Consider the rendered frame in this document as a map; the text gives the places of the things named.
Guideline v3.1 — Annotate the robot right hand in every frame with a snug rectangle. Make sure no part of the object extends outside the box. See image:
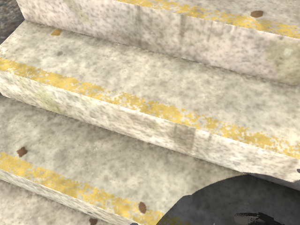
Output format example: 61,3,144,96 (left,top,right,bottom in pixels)
233,212,285,225

